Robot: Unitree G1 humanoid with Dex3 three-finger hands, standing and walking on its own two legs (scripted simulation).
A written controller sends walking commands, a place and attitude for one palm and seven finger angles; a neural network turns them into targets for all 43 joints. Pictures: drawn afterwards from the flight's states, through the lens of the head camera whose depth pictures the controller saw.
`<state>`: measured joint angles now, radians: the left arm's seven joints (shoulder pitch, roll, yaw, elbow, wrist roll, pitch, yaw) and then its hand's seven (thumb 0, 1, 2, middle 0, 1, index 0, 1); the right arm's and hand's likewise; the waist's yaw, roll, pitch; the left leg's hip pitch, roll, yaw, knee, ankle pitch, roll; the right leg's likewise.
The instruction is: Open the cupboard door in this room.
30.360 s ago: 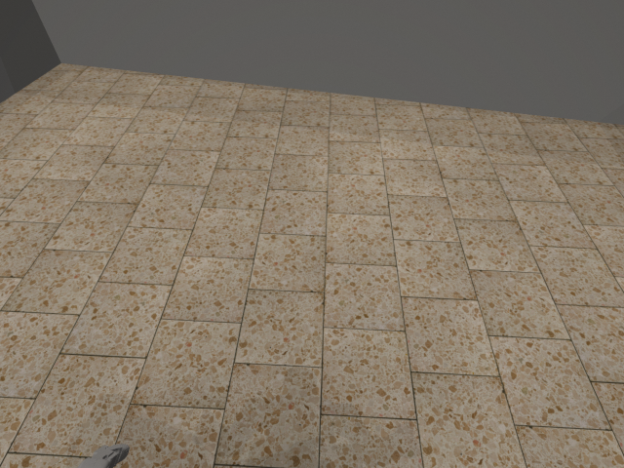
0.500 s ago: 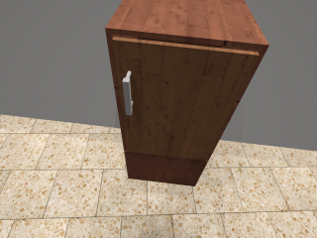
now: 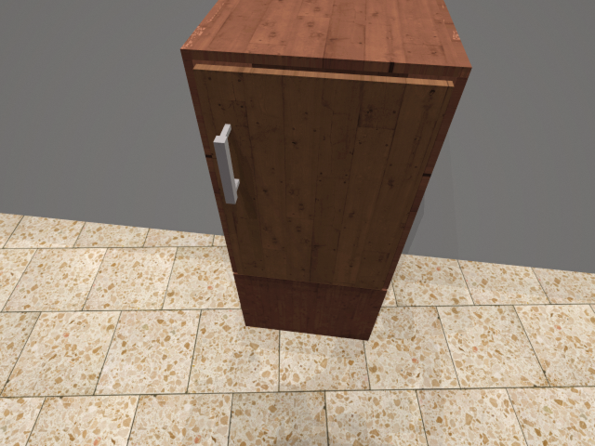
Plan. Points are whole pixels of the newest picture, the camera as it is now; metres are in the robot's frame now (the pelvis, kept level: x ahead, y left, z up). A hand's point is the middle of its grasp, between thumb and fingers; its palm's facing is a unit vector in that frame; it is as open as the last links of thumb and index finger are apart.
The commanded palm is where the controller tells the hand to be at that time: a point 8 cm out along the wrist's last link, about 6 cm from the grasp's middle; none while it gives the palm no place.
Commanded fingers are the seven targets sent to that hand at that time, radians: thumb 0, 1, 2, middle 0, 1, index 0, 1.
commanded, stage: come to a stop and stand still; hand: left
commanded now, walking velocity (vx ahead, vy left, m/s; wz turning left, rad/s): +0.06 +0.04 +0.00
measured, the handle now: (229, 165) +0.57 +0.17 +0.04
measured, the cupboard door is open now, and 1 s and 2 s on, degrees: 0 0 0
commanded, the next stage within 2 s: look again from close up in 0.64 s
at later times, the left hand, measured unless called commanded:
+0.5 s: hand out of the picture -0.02 +0.21 -0.18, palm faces +0.04 -0.99 -0.15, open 7.4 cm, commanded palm none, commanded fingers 0.00 0.90 0.90 -0.20 -0.30 -0.20 -0.30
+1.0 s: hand out of the picture +0.02 +0.21 -0.17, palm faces +0.03 -0.97 -0.26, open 7.4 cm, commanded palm none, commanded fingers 0.00 0.90 0.90 -0.20 -0.30 -0.20 -0.30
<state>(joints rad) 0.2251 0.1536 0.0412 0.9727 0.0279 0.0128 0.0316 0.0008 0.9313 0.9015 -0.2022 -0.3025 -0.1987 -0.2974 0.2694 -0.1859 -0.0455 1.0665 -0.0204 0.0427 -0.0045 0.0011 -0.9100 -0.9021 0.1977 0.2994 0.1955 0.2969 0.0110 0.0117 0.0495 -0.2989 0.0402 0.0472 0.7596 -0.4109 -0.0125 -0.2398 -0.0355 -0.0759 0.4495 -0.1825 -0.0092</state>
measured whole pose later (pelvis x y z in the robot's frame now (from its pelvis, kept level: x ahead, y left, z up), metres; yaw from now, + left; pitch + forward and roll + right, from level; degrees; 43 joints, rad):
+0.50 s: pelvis +0.01 +0.05 +0.00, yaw -1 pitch -2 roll +0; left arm 0.33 0.13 0.00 1.14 0.02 0.02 0.04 0.00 0.91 0.90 -0.20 -0.30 -0.19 -0.30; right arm 0.30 -0.12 0.00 1.12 -0.01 -0.01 -0.04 0.01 -0.93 -0.90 0.20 0.30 0.20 0.30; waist 0.02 -0.03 0.03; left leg -0.12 -0.03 0.10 0.41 -0.26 0.06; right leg -0.18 -0.09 -0.03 0.41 -0.20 0.07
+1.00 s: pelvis +0.00 +0.02 -0.01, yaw +0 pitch -3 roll +0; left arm 0.31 0.19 0.01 1.03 0.02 0.00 0.04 0.01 0.91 0.90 -0.20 -0.30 -0.19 -0.30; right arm 0.31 -0.19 -0.02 1.03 -0.02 -0.01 -0.04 0.00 -0.91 -0.90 0.20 0.30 0.20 0.30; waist -0.01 0.02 0.00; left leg -0.18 0.01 0.07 0.55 -0.32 0.01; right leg -0.23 -0.06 -0.06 0.55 -0.27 0.02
